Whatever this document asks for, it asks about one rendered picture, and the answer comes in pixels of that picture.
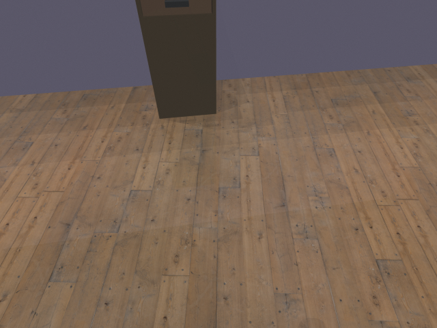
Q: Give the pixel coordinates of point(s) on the drawer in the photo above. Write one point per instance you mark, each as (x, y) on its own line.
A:
(157, 8)

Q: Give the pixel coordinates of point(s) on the cabinet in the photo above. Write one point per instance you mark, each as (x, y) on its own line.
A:
(181, 54)

